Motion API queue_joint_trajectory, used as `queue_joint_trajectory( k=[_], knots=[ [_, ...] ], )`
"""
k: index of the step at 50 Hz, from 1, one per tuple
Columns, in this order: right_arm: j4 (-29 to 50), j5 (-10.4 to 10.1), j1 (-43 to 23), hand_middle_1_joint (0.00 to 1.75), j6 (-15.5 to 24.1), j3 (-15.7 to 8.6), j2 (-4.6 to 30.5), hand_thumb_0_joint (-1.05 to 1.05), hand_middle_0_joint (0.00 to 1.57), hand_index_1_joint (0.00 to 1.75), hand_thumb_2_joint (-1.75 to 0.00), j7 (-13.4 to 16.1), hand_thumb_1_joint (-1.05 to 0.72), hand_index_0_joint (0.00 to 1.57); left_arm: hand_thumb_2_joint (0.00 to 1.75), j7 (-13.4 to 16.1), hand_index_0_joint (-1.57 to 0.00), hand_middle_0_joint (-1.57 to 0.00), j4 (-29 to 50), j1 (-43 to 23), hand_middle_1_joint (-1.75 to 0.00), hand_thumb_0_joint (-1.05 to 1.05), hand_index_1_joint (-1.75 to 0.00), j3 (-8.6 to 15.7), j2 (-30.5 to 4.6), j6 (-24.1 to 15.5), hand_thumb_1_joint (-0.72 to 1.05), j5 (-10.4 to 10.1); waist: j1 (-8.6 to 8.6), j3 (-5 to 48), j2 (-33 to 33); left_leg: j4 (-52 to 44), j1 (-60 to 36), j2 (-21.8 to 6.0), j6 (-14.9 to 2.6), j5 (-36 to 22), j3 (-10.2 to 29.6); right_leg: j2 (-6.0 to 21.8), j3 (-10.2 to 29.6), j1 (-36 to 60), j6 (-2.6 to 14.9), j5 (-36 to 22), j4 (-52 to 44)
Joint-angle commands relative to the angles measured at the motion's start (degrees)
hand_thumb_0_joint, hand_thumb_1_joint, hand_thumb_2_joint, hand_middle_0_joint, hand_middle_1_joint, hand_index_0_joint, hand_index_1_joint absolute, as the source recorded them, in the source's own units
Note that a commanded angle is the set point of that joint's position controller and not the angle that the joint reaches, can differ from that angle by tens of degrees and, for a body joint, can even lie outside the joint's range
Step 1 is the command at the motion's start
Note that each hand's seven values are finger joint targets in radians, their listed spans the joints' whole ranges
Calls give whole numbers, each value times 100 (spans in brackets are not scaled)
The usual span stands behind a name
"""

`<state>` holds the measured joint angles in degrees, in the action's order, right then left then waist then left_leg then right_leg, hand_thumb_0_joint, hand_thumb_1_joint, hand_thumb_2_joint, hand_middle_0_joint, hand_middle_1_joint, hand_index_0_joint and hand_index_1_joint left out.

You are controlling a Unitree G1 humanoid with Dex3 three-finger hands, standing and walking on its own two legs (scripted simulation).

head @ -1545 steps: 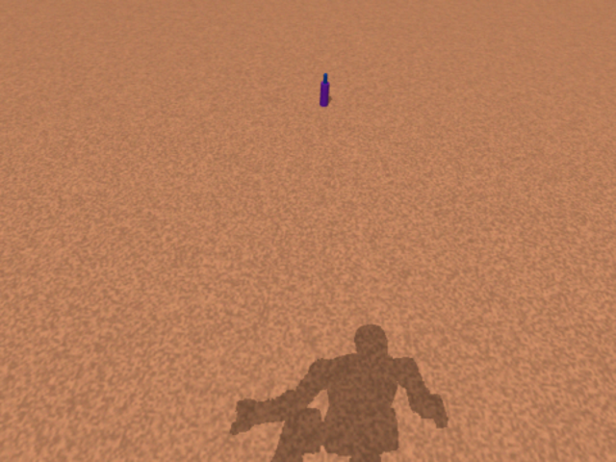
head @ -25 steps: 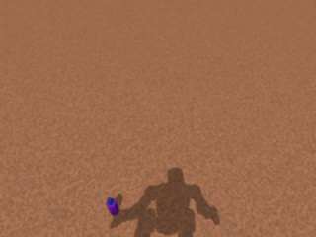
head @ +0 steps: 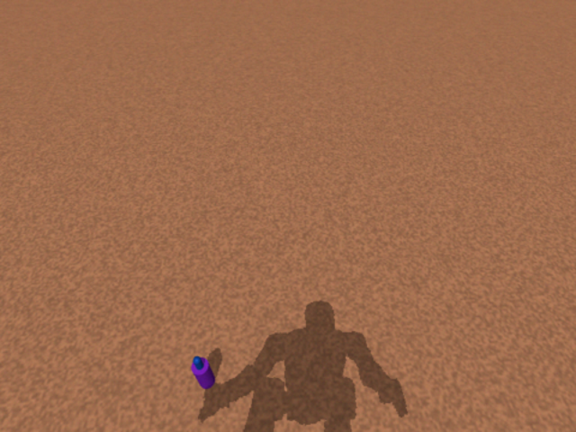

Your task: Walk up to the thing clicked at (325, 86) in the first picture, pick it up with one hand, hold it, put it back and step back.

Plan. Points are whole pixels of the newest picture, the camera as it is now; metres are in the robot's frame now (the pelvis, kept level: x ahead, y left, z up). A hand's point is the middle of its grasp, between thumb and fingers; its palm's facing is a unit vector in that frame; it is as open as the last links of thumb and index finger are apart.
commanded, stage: stand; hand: left
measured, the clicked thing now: (202, 370) +0.42 +0.26 -0.68
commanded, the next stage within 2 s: step back in 1.12 s
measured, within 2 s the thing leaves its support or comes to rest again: neither
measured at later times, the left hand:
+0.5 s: hand out of the picture +0.09 +0.24 -0.15, palm faces -0.03 -0.94 -0.34, open 7.3 cm
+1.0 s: hand out of the picture +0.10 +0.24 -0.15, palm faces -0.03 -0.94 -0.34, open 7.3 cm
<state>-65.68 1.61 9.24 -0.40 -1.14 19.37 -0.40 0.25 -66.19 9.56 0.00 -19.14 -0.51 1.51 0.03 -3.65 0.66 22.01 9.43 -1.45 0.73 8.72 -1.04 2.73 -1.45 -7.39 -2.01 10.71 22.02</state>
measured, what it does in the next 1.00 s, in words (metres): stands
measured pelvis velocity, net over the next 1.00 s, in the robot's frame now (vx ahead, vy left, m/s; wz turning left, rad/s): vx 0.03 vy -0.01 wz -0.01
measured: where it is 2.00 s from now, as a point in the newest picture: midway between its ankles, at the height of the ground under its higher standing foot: outside the picture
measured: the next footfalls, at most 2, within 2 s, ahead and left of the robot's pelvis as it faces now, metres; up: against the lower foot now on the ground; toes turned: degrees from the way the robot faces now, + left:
right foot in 1.84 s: -0.10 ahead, -0.11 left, +0.00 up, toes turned -3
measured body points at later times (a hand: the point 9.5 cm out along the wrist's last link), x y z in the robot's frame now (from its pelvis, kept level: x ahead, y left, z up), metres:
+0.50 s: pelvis +0.02 +0.00 +0.00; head +0.02 -0.01 +0.45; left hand +0.09 +0.29 -0.13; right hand +0.08 -0.30 -0.14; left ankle +0.04 +0.13 -0.74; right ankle +0.02 -0.14 -0.74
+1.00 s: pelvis +0.03 -0.01 +0.00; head +0.03 -0.01 +0.45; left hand +0.11 +0.29 -0.13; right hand +0.10 -0.31 -0.13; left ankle +0.04 +0.13 -0.74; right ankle +0.02 -0.14 -0.74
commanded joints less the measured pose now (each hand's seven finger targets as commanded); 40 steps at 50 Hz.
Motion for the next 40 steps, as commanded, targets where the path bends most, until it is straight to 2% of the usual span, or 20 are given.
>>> queue_joint_trajectory(
  k=[1,5,9,10,18,21,25,26,28,40],
  knots=[
    [309,-51,-326,30,141,-161,1061,0,20,30,-90,90,-90,20,90,96,-20,-20,313,-284,-30,0,-30,223,-1174,-118,90,-41,26,185,-49,-617,9,-504,-160,388,600,469,514,-140,251,217,-558],
    [289,-54,-348,30,158,-151,1095,0,20,30,-90,97,-90,20,90,85,-20,-20,308,-305,-30,0,-30,221,-1173,-112,90,-44,14,238,-53,-594,-122,-516,-153,233,559,484,519,-124,254,70,-573],
    [265,-58,-349,30,165,-137,1119,0,20,30,-90,103,-90,20,90,86,-20,-20,327,-361,-30,0,-30,229,-1172,-128,90,-44,21,358,-9,-562,-178,-525,-152,-100,521,512,517,48,225,-378,-584],
    [253,-69,-350,30,165,-132,1108,0,20,30,-90,105,-90,20,90,86,-20,-20,290,-354,-30,0,-30,233,-1183,-114,90,-57,-3,242,-80,-643,-152,-521,-131,-48,543,481,490,-34,222,-238,-577],
    [245,-55,-436,30,177,-142,1150,0,20,30,-90,118,-90,20,90,80,-20,-20,318,-441,-30,0,-30,247,-1149,-110,90,-57,14,343,-35,-586,-285,-560,-135,-262,491,503,480,52,204,-470,-617],
    [241,-58,-427,30,180,-130,1110,0,20,30,-90,112,-90,20,90,71,-20,-20,320,-487,-30,0,-30,261,-1181,-106,90,-67,-14,239,-95,-674,-216,-548,-111,-126,487,490,481,4,203,-333,-639],
    [250,-56,-513,30,175,-137,1091,0,20,30,-90,97,-90,20,90,73,-20,-20,331,-519,-30,0,-30,259,-1159,-113,90,-59,-9,272,-135,-662,-321,-576,-106,-256,508,485,455,-38,204,-294,-669],
    [269,-58,-536,30,178,-159,1178,0,20,30,-90,104,-90,20,90,68,-20,-20,353,-493,-30,0,-30,268,-1170,-124,90,-56,4,398,-76,-581,-391,-578,-130,-334,465,516,499,40,198,-506,-699],
    [268,-55,-522,30,186,-149,1134,0,20,30,-90,108,-90,20,90,75,-20,-20,379,-546,-30,0,-30,287,-1215,-128,90,-62,-23,458,-86,-565,-431,-580,-111,-554,428,525,492,87,209,-747,-633],
    [269,-77,-550,30,178,-139,1173,0,20,30,-90,119,-90,20,90,71,-20,-20,376,-551,-30,0,-30,279,-1188,-118,90,-69,-22,547,-104,-521,-542,-631,-118,-895,398,532,459,207,209,-1067,-594]
  ],
)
